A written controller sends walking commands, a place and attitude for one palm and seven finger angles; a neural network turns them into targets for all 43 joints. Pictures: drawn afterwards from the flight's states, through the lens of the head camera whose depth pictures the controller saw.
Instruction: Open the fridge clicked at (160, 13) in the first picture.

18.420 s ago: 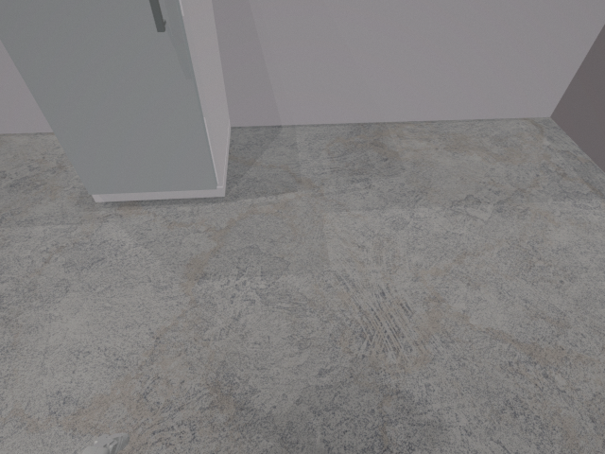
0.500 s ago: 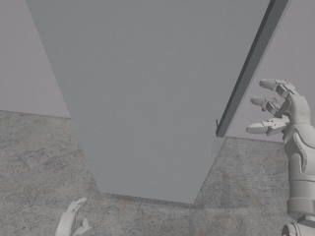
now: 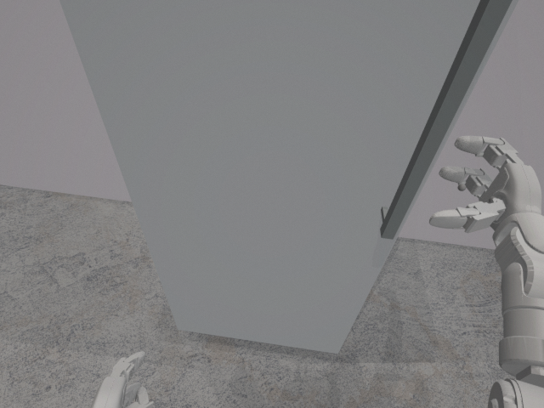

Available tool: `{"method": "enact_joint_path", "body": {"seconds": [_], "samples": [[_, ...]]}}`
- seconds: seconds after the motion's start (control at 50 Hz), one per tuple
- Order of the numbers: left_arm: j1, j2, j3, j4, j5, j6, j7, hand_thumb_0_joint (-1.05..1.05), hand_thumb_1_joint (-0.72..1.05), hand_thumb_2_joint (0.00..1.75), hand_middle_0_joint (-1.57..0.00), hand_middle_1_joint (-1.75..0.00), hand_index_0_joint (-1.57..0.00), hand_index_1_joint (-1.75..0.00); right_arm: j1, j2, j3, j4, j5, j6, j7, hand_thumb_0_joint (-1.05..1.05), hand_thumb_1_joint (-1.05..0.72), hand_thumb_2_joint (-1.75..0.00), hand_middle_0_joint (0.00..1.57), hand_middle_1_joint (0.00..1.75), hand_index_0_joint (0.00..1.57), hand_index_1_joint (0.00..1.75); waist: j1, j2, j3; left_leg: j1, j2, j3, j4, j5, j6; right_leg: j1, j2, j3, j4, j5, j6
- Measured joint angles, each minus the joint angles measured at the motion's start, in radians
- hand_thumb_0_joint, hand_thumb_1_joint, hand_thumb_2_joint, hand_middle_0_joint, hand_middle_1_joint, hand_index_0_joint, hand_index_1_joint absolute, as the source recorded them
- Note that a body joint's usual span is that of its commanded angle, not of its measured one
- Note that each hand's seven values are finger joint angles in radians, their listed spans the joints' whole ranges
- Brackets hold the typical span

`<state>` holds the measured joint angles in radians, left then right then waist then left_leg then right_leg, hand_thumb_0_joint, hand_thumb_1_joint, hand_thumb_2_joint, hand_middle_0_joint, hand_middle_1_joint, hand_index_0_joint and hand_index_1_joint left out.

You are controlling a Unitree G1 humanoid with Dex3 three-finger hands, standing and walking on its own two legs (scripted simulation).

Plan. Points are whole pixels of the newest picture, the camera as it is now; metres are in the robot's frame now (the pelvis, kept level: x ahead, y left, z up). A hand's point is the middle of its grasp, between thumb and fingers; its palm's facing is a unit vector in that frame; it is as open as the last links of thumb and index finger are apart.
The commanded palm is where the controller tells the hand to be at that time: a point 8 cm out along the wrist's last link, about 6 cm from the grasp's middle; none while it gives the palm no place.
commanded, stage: feel for the door with the fingertips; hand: right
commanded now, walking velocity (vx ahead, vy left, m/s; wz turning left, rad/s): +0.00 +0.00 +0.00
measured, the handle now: (437, 107) +0.44 -0.18 +0.27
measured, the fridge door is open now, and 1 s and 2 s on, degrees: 0 0 0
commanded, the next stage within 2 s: slide the fingers in behind the handle in 1.02 s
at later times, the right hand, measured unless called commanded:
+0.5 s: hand (429, 180) +0.39 -0.18 +0.18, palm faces +0.10 +1.00 +0.00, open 14.0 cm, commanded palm +0.36 -0.24 +0.18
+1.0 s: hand (433, 174) +0.40 -0.19 +0.19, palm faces +0.10 +1.00 +0.00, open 13.9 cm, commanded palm +0.38 -0.24 +0.18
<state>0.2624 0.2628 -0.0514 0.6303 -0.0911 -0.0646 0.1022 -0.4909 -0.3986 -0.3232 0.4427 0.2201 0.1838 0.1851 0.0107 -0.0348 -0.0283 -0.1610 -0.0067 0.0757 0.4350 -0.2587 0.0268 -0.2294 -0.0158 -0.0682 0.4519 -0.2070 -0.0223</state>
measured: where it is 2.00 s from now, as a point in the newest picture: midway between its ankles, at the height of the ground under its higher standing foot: outside the picture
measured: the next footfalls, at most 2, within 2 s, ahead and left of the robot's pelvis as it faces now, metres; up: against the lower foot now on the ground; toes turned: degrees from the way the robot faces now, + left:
none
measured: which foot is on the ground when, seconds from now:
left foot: down 0.00-1.00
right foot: down 0.00-1.00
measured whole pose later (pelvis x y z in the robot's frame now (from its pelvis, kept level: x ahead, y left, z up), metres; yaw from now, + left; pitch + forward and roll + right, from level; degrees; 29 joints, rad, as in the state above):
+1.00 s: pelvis +0.00 +0.00 +0.00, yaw +0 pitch -1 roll +0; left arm 0.26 0.26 -0.04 0.65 -0.08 -0.03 0.10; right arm -0.56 -0.34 -0.27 0.48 0.20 0.19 0.12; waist 0.02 -0.03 -0.03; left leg -0.16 -0.01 0.08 0.44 -0.26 0.03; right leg -0.23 -0.02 -0.06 0.45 -0.21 -0.02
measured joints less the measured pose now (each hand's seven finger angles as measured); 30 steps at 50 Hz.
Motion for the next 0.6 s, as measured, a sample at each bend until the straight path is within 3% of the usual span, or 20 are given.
{"method": "enact_joint_path", "body": {"seconds": [0.16, 0.4, 0.6], "samples": [[0.007, 0.007, 0.009, 0.004, -0.004, -0.006, -0.001, 0.01, 0.91, 0.9, -0.21, -0.3, -0.2, -0.3, 0.012, 0.023, 0.028, -0.041, 0.008, 0.012, -0.003, -0.01, 0.5, -0.3, 0.3, 1.2, 0.3, 1.2, -0.006, -0.002, -0.001, 0.0, 0.001, 0.004, 0.007, -0.005, 0.0, -0.003, 0.001, 0.004, 0.009, -0.004, 0.0], [-0.037, -0.016, -0.004, 0.0, 0.009, 0.006, -0.009, 0.01, 0.91, 0.9, -0.21, -0.3, -0.2, -0.3, -0.014, 0.097, 0.083, -0.065, -0.013, 0.04, -0.086, -0.01, 0.5, -0.3, 0.3, 1.2, 0.3, 1.2, -0.005, -0.004, -0.002, 0.004, 0.001, 0.002, 0.004, -0.003, 0.001, 0.005, 0.002, 0.003, 0.0, 0.001, 0.001], [-0.031, -0.02, -0.008, 0.001, 0.01, 0.028, -0.005, 0.01, 0.91, 0.9, -0.21, -0.3, -0.21, -0.3, -0.044, 0.065, 0.062, -0.003, -0.024, 0.037, -0.09, -0.01, 0.5, -0.3, 0.3, 1.2, 0.3, 1.2, 0.0, 0.0, -0.001, 0.012, -0.004, 0.002, -0.005, -0.002, 0.005, 0.012, -0.003, 0.004, -0.006, 0.0, 0.006]]}}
